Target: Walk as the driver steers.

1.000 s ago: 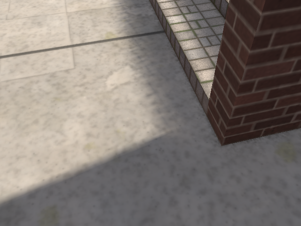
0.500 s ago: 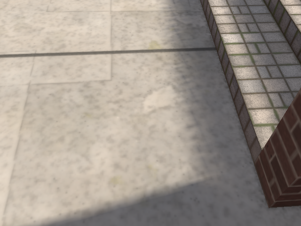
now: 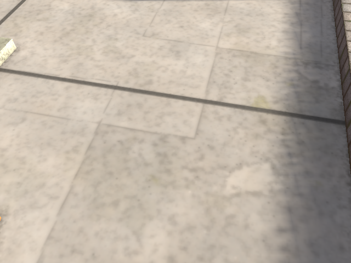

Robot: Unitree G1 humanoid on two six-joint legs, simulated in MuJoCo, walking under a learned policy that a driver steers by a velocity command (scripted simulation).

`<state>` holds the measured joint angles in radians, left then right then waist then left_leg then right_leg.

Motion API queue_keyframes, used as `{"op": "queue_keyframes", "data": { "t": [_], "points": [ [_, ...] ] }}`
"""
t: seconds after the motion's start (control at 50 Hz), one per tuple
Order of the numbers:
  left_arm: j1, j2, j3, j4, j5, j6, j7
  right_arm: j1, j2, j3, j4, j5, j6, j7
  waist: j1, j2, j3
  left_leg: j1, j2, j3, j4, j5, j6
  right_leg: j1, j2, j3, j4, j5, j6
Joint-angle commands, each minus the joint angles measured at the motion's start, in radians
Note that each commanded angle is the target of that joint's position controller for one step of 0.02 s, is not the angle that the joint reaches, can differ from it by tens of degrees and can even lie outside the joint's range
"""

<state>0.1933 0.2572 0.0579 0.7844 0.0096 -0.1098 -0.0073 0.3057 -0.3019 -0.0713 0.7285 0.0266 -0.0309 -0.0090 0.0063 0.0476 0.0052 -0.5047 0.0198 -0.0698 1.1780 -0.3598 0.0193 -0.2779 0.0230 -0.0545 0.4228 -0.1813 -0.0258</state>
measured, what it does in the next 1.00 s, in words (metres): walks ahead, turning left: left foot, then right foot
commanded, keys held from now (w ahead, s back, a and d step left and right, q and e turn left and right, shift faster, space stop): w+q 0.58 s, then w+e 0.06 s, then e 0.36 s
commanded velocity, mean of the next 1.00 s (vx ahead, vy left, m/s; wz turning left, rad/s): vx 0.41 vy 0.00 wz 0.33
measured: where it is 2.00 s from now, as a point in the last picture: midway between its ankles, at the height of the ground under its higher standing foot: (150, 250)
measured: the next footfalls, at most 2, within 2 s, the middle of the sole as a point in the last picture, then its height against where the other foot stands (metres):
left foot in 0.36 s outside the picture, level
right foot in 0.84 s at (170, 221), level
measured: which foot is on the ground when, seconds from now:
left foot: up 0.00-0.34, down 0.36-0.86, up 0.88-1.00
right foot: down 0.00-0.36, up 0.38-0.82, down 0.84-1.00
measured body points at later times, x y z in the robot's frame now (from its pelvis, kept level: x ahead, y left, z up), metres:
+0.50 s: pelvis +0.26 +0.09 -0.01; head +0.30 +0.11 +0.44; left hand +0.29 +0.39 -0.12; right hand +0.48 -0.14 -0.10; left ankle +0.29 +0.17 -0.74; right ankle +0.23 -0.09 -0.65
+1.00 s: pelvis +0.49 +0.11 -0.01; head +0.54 +0.12 +0.44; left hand +0.56 +0.41 -0.11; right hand +0.70 -0.11 -0.12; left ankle +0.40 +0.23 -0.66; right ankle +0.61 +0.06 -0.74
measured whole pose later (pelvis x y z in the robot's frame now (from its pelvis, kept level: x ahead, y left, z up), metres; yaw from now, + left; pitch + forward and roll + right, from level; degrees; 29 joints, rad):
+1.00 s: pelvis +0.49 +0.11 -0.01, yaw +17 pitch +2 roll +1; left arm 0.15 0.28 0.04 0.70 0.00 -0.04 -0.03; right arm 0.21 -0.30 -0.05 0.68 -0.01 0.00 -0.03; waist 0.01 0.01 0.06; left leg -0.49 -0.03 -0.06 1.16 -0.49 -0.04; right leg -0.44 0.07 0.04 0.49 -0.08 -0.06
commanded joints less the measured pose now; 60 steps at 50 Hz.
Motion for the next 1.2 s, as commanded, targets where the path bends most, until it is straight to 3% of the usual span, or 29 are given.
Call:
{"op": "queue_keyframes", "data": {
  "t": [0.02,0.16,0.26,0.3,0.32,0.34,0.36,0.38,0.4,0.42,0.44,0.46,0.5,0.54,0.58,0.68,0.76,0.8,0.82,0.84,0.86,0.88,0.9,0.92,0.94,0.98,1.04,1.1,1.2],
  "points": [
    [0.022,0.12,0.032,-0.029,-0.005,-0.014,0.001,-0.025,-0.046,-0.017,-0.105,0.003,-0.001,0.007,0.011,-0.153,-0.002,-0.21,0.098,-0.033,-0.025,0.067,-0.01,0.163,-0.282,0.237,-0.244,0.112,-0.162],
    [0.047,0.177,0.048,0.004,-0.009,-0.001,0.01,-0.181,-0.017,-0.002,-0.162,-0.003,-0.009,0.034,0.05,-0.112,0.026,-0.202,0.092,0.029,-0.359,0.365,-0.012,0.21,-0.26,-0.003,-0.261,0.281,-0.138],
    [0.107,0.221,0.059,0.033,-0.03,0.026,0.012,-0.3,-0.021,-0.001,-0.221,0.001,-0.009,0.063,0.078,-0.114,0.069,-0.176,0.058,0.102,-0.514,0.309,0.03,0.324,-0.305,-0.072,-0.216,0.362,-0.109],
    [0.1,0.252,0.068,0.031,-0.039,0.039,0.018,-0.269,-0.053,-0.017,-0.228,-0.005,-0.005,0.068,0.038,-0.143,0.034,-0.08,0.002,0.153,-0.539,0.203,0.07,0.363,-0.31,-0.111,-0.106,0.66,-0.089],
    [0.097,0.267,0.073,0.028,-0.042,0.046,0.022,-0.203,-0.081,-0.033,-0.218,-0.007,-0.001,0.066,-0.008,-0.157,-0.012,0.019,-0.038,0.179,-0.549,0.16,0.095,0.367,-0.304,-0.131,0.009,0.82,-0.079],
    [0.083,0.264,0.071,0.024,-0.046,0.053,0.027,-0.054,-0.122,-0.06,-0.18,-0.005,0.002,0.06,-0.095,-0.14,-0.088,0.222,-0.083,0.194,-0.617,0.214,0.13,0.313,-0.277,-0.161,0.199,0.869,-0.055],
    [0.093,0.229,0.056,0.011,-0.03,0.049,0.031,0.121,-0.19,-0.094,-0.135,-0.003,0.011,0.042,-0.175,-0.074,-0.178,0.534,-0.041,0.083,-0.635,0.251,0.177,0.093,-0.242,-0.164,0.476,0.658,-0.014],
    [0.175,0.074,0.006,-0.051,0.017,0.028,0.017,0.104,-0.311,-0.108,-0.136,0.003,0.006,0.029,-0.056,0.219,-0.24,0.87,0.234,-0.455,-0.689,0.17,0.34,-0.378,-0.059,-0.118,0.842,-0.314,0.045],
    [0.105,0.137,0.008,-0.072,-0.015,-0.014,0.001,0.145,-0.256,-0.086,-0.17,-0.004,-0.011,0.035,-0.117,0.153,-0.417,0.941,0.326,-0.782,-0.85,0.005,0.424,-0.501,-0.006,0.128,0.992,-0.425,0.04],
    [0.004,0.195,0.024,-0.101,-0.054,-0.032,-0.008,0.115,-0.192,-0.067,-0.154,-0.014,-0.024,0.04,-0.134,0.081,-0.279,0.862,0.294,-0.637,-0.873,0.053,0.363,-0.588,-0.056,0.151,0.985,-0.324,0.023],
    [-0.013,0.18,0.016,-0.107,-0.047,-0.041,-0.006,0.063,-0.163,-0.057,-0.153,-0.009,-0.031,0.039,-0.093,0.018,-0.181,0.713,0.251,-0.509,-0.874,0.127,0.325,-0.56,-0.097,0.143,0.898,-0.237,0.011],
    [-0.011,0.177,0.018,-0.094,-0.021,-0.041,0.001,-0.011,-0.134,-0.046,-0.164,-0.01,-0.031,0.038,-0.047,-0.033,-0.118,0.564,0.211,-0.415,-0.881,0.228,0.296,-0.492,-0.128,0.14,0.811,-0.188,0.018],
    [0.022,0.187,0.03,-0.088,-0.004,-0.017,0.002,-0.079,-0.113,-0.034,-0.184,-0.026,-0.032,0.032,0.013,-0.011,-0.078,0.389,0.171,-0.336,-0.923,0.37,0.285,-0.373,-0.15,0.143,0.726,-0.141,0.036],
    [0.021,0.158,0.024,-0.089,0.006,0.003,0.004,-0.075,-0.125,-0.037,-0.169,-0.021,-0.039,0.023,0.025,-0.017,-0.06,0.304,0.153,-0.279,-0.942,0.457,0.294,-0.344,-0.142,0.121,0.648,-0.109,0.066],
    [-0.043,0.128,0.013,-0.11,0.011,0.01,0.007,-0.049,-0.145,-0.043,-0.151,-0.018,-0.038,0.008,0.01,-0.016,-0.032,0.258,0.122,-0.227,-0.95,0.465,0.281,-0.35,-0.124,0.109,0.529,-0.004,0.089],
    [-0.185,0.085,-0.011,-0.124,-0.003,0.0,-0.019,0.026,-0.126,-0.028,-0.085,-0.019,-0.039,-0.001,-0.073,0.028,0.003,0.26,0.085,-0.102,-0.929,0.453,0.199,-0.244,-0.079,0.065,0.198,0.35,0.073],
    [-0.195,0.113,0.001,-0.137,0.002,-0.01,-0.04,0.049,-0.133,-0.025,-0.044,-0.033,-0.024,0.0,-0.076,0.042,-0.01,0.414,0.138,-0.113,-0.81,0.607,0.162,-0.256,-0.051,0.061,0.121,0.262,0.003],
    [-0.125,0.132,0.013,-0.122,0.001,-0.01,-0.046,0.016,-0.137,-0.026,-0.038,-0.032,-0.017,-0.003,-0.029,0.047,-0.038,0.449,0.138,-0.102,-0.711,0.725,0.134,-0.181,-0.024,0.047,0.087,0.203,-0.034],
    [-0.048,0.151,0.024,-0.1,0.006,-0.011,-0.045,-0.007,-0.132,-0.024,-0.042,-0.029,-0.014,-0.008,0.016,0.034,-0.076,0.448,0.098,-0.068,-0.604,0.803,0.105,-0.077,-0.003,0.028,0.042,0.281,-0.055],
    [0.033,0.214,0.041,-0.094,0.012,-0.015,-0.041,-0.001,-0.118,-0.019,-0.061,-0.044,-0.015,-0.016,0.042,-0.04,-0.161,0.375,0.03,-0.015,-0.403,0.67,0.055,0.095,-0.091,0.128,0.077,0.635,-0.098],
    [0.081,0.278,0.046,-0.111,0.031,-0.007,-0.038,0.116,-0.076,-0.004,-0.074,-0.052,-0.024,-0.019,0.008,-0.225,-0.301,0.083,-0.085,0.039,-0.017,0.182,-0.034,0.413,-0.321,0.448,0.117,0.938,-0.281],
    [0.111,0.224,0.036,-0.097,0.004,0.01,-0.037,0.162,-0.075,0.007,-0.069,-0.049,-0.028,-0.01,0.008,-0.315,-0.416,-0.045,-0.128,-0.029,0.117,-0.294,-0.069,0.523,-0.404,0.673,0.034,0.921,-0.372],
    [0.066,0.206,0.035,-0.12,-0.019,0.027,-0.033,0.116,-0.136,-0.007,-0.071,-0.025,-0.019,-0.004,0.024,-0.213,-0.364,-0.111,-0.074,-0.077,0.197,-0.264,-0.074,0.47,-0.374,0.642,0.011,0.615,-0.341],
    [0.018,0.186,0.031,-0.138,-0.023,0.045,-0.025,0.025,-0.14,-0.009,-0.087,-0.015,-0.005,-0.007,0.033,-0.129,-0.263,-0.16,-0.045,-0.052,0.192,-0.206,-0.072,0.357,-0.326,0.57,-0.02,0.387,-0.295],
    [-0.018,0.177,0.026,-0.149,-0.019,0.06,-0.019,-0.035,-0.136,-0.011,-0.1,-0.022,0.01,-0.015,0.025,-0.072,-0.166,-0.167,-0.022,-0.038,0.134,-0.163,-0.07,0.21,-0.292,0.517,-0.063,0.274,-0.264],
    [-0.062,0.18,0.027,-0.163,-0.007,0.078,-0.01,-0.041,-0.11,-0.012,-0.111,-0.033,0.034,-0.028,-0.024,-0.102,-0.089,-0.061,-0.003,-0.023,-0.038,-0.108,-0.063,0.0,-0.216,0.452,-0.124,0.153,-0.217],
    [-0.06,0.199,0.043,-0.17,0.0,0.092,0.005,-0.019,-0.067,-0.001,-0.096,-0.041,0.029,-0.04,-0.029,-0.169,-0.124,0.024,-0.031,0.002,-0.209,-0.06,-0.081,-0.047,-0.168,0.399,-0.124,0.215,-0.218],
    [-0.059,0.209,0.053,-0.178,-0.017,0.11,0.02,-0.053,-0.067,0.0,-0.095,-0.037,0.028,-0.039,-0.014,-0.167,-0.16,0.06,-0.039,-0.017,-0.32,0.032,-0.092,-0.044,-0.157,0.423,-0.118,0.077,-0.201],
    [-0.04,0.207,0.058,-0.187,-0.02,0.138,0.027,-0.108,-0.074,-0.007,-0.112,-0.025,0.008,-0.024,0.011,-0.209,-0.127,0.112,-0.061,-0.025,-0.511,0.045,-0.076,-0.023,-0.145,0.519,-0.1,-0.07,-0.173]
  ]
}}
Velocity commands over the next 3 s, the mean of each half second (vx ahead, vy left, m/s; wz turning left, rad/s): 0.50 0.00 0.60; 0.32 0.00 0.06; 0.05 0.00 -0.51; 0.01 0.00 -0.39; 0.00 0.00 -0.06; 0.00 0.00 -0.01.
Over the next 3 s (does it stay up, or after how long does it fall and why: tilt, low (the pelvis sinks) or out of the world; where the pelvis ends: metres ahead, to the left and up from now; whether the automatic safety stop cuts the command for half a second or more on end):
stays up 0.54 0.15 0.00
